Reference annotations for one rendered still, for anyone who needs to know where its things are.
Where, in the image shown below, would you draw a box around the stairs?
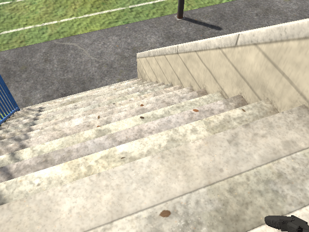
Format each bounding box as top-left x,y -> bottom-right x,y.
0,77 -> 279,206

